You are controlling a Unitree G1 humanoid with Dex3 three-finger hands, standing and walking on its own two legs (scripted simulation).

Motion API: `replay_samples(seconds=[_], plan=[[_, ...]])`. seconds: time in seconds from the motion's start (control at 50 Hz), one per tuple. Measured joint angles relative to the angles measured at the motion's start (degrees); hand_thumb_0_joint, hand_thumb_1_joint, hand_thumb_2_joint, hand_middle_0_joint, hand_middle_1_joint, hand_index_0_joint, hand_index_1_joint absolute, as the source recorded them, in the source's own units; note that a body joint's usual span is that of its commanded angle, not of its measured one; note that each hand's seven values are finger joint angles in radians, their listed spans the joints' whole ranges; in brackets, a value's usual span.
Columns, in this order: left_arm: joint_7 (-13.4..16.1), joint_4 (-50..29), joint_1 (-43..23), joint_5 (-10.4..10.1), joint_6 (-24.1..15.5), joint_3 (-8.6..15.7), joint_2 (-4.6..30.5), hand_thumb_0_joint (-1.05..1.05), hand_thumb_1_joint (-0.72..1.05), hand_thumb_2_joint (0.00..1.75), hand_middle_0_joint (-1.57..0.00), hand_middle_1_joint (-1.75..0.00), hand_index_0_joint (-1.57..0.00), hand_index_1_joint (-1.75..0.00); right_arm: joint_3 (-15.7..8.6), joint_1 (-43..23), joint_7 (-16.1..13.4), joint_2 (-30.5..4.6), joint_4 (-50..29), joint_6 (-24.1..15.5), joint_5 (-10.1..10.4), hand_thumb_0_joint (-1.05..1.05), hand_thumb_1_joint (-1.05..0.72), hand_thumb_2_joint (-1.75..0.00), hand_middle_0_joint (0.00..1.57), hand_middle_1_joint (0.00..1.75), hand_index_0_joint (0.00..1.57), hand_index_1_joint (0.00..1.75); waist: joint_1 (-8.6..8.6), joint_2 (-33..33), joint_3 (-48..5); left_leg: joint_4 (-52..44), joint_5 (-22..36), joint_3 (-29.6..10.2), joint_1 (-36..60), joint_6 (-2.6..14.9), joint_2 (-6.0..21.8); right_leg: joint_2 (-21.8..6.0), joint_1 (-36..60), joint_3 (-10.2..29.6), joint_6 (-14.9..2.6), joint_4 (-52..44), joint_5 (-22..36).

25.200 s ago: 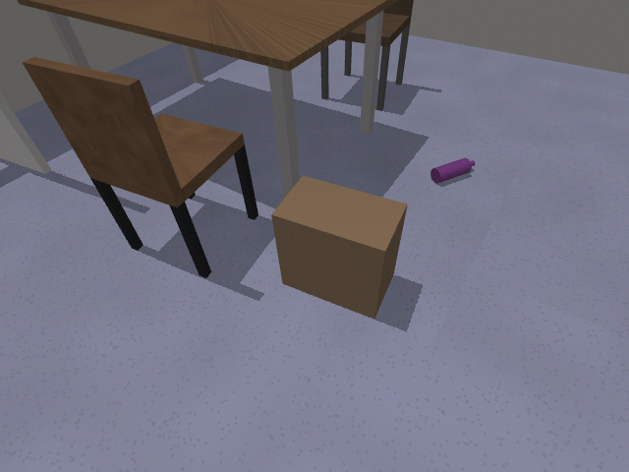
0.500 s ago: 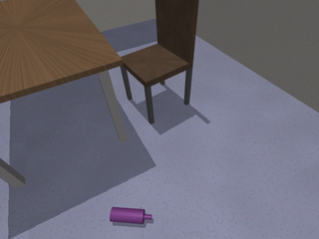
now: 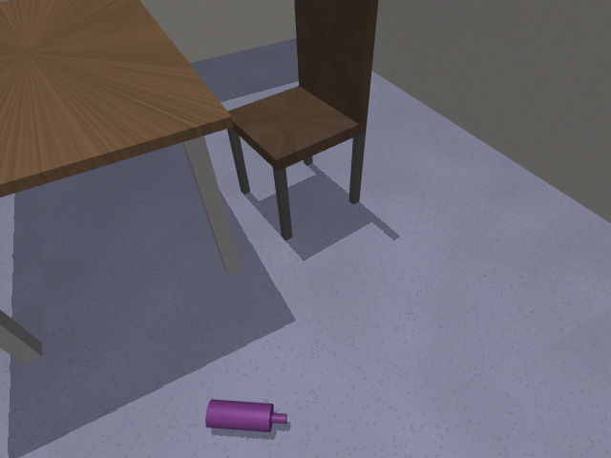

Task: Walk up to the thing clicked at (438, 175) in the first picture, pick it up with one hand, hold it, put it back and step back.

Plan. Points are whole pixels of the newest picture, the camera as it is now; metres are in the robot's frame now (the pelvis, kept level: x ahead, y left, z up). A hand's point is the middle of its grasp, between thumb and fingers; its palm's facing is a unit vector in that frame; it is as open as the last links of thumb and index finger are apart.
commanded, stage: stand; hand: left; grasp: from above
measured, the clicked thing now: (247, 416) +0.41 +0.25 -0.74
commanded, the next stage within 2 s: rise first in 0.84 s
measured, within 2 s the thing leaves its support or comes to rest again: neither
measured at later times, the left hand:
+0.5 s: hand out of the picture +0.07 +0.25 -0.16, palm faces -0.05 -0.94 -0.35, open 7.4 cm
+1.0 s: hand out of the picture +0.09 +0.25 -0.15, palm faces -0.01 -0.94 -0.35, open 7.4 cm
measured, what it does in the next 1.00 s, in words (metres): stands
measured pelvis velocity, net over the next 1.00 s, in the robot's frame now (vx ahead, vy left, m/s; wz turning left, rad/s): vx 0.00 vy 0.00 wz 0.01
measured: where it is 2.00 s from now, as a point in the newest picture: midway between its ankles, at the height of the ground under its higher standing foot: outside the picture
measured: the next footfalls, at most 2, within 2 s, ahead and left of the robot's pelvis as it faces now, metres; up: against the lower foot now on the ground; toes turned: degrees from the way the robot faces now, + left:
none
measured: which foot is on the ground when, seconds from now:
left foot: down 0.00-1.00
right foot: down 0.00-1.00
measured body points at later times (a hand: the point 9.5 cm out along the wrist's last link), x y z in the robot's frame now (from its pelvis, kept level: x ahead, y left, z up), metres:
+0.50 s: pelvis +0.00 +0.00 +0.00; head +0.01 +0.00 +0.45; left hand +0.07 +0.30 -0.13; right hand +0.06 -0.30 -0.14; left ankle -0.01 +0.13 -0.75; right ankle +0.00 -0.11 -0.75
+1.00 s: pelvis +0.00 +0.00 +0.00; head +0.02 +0.00 +0.45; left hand +0.09 +0.30 -0.13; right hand +0.08 -0.30 -0.14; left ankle -0.01 +0.13 -0.75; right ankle +0.00 -0.11 -0.75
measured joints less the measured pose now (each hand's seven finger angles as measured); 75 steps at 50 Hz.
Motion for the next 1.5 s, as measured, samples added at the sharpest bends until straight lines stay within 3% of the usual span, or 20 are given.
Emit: replay_samples(seconds=[0.96, 1.04, 1.08, 1.14, 1.24, 1.36, 1.5], plan=[[-0.02, 0.16, -0.16, -0.03, 0.17, 0.24, 0.03, 0.0, 0.9, 0.9, -0.2, -0.3, -0.2, -0.3, 0.31, -0.48, -0.15, 0.09, -0.14, -0.08, 0.01, 0.01, -0.91, -0.89, 0.2, 0.3, 0.2, 0.3, 0.26, 0.14, 0.01, -0.42, -0.29, 0.06, 0.24, -0.04, -0.1, -0.1, -0.09, 0.07, 0.0, 0.26, -0.64], [0.7, -2.71, -3.48, -1.07, -0.7, 3.03, -1.57, 0.0, 0.84, 0.92, -0.2, -0.37, -0.19, -0.37, 0.47, 2.91, -1.87, 0.82, -9.26, -1.58, 2.8, 0.01, -0.92, -0.9, 0.2, 0.3, 0.2, 0.3, -0.24, 0.35, 0.28, 5.15, -1.98, -1.39, -6.27, 0.3, -0.49, -0.63, -5.69, -1.26, 0.01, 5.11, -2.5], [0.08, -2.32, -6.77, 0.22, -0.62, 4.63, -1.84, 0.0, 0.76, 0.93, -0.19, -0.44, -0.18, -0.44, 0.12, 3.3, -2.16, 1.94, -12.25, -1.89, 2.91, 0.01, -0.92, -0.9, 0.2, 0.3, 0.2, 0.3, -0.26, 0.17, 0.41, 8.12, -2.85, -1.6, -10.03, 0.28, -0.5, -0.72, -9.35, -1.42, -0.06, 7.99, -3.38], [-1.64, -2.77, -9.64, 3.82, -0.92, 6.88, -1.15, 0.0, 0.61, 0.94, -0.16, -0.6, -0.16, -0.59, -0.58, 3.78, -2.02, 3.95, -15.78, -2.26, 2.31, 0.01, -0.92, -0.9, 0.2, 0.3, 0.2, 0.3, -0.88, -0.41, -0.86, 13.06, -4.59, -1.71, -16.06, 0.26, -0.51, -0.84, -15.41, -1.42, -0.1, 12.99, -5.16], [-1.76, -7.82, -8.27, 8.29, 1.12, 8.49, -1.03, 0.0, 0.29, 0.96, -0.11, -0.85, -0.12, -0.83, -1.37, 6.05, -1.64, 5.92, -20.45, -1.81, 2.12, 0.01, -0.94, -0.9, 0.2, 0.3, 0.2, 0.3, -1.06, -0.61, -3.46, 19.47, -7.76, -1.51, -21.8, 0.42, -0.53, -1.0, -21.13, -1.08, 0.05, 19.14, -8.07], [-0.47, -13.29, -4.46, 10.44, 5.44, 7.88, -1.78, 0.0, -0.12, 0.96, -0.08, -1.01, -0.1, -0.99, -1.64, 6.67, -1.25, 5.86, -24.9, -2.32, 2.22, 0.01, -0.94, -0.9, 0.2, 0.3, 0.2, 0.3, -1.24, 0.23, -5.54, 27.07, -11.49, -1.69, -28.04, 0.91, -0.7, -1.32, -26.89, -1.09, 0.54, 25.84, -11.34], [-0.38, -22.62, 0.56, 13.23, 5.49, 8.09, -2.34, -0.01, -0.41, 0.98, -0.08, -1.06, -0.09, -1.05, -2.46, 5.34, -1.33, 5.63, -28.86, -4.87, 1.49, 0.01, -0.92, -0.9, 0.2, 0.3, 0.2, 0.3, -0.71, -0.35, -7.39, 39.11, -16.64, -2.1, -39.25, 1.26, -0.8, -1.64, -37.72, -1.2, 0.93, 37.28, -16.22]])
